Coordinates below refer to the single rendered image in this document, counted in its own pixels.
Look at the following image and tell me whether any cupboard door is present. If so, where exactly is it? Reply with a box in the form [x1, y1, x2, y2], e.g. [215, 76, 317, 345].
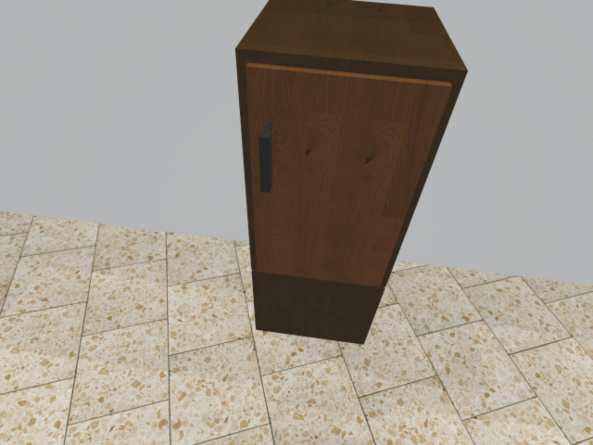
[246, 63, 452, 286]

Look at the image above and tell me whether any handle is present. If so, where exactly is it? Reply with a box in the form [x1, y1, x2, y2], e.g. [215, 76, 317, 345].
[259, 122, 272, 193]

